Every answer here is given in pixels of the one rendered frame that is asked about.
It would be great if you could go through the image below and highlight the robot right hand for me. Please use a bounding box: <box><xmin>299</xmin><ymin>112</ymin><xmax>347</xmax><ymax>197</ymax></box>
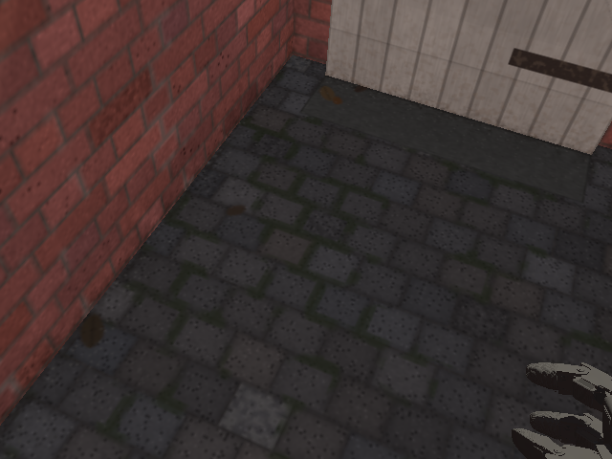
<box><xmin>512</xmin><ymin>362</ymin><xmax>612</xmax><ymax>459</ymax></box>

